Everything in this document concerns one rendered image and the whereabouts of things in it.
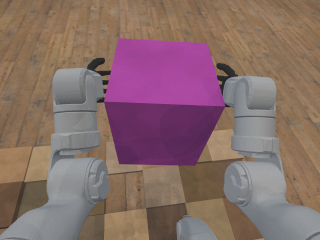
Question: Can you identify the right robot upper arm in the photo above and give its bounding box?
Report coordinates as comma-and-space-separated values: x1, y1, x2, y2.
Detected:
223, 161, 320, 240

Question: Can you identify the robot right forearm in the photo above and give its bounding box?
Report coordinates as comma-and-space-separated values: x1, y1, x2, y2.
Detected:
222, 75, 287, 194

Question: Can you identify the right robot thigh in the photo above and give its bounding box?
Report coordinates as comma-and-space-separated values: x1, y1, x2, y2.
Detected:
176, 217, 218, 240

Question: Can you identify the robot left forearm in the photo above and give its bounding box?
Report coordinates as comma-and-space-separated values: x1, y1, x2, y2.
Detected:
46, 68, 104, 197

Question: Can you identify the robot right hand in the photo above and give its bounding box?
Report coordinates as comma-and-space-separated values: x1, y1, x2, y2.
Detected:
216, 63, 238, 107

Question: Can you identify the left robot upper arm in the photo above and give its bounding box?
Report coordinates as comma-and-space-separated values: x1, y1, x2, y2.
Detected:
0, 157, 110, 240

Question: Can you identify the carton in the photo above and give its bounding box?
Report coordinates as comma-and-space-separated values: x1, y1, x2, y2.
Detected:
104, 38, 225, 166

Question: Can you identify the robot left hand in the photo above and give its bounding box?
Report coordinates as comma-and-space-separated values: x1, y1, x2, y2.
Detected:
87, 57, 111, 103

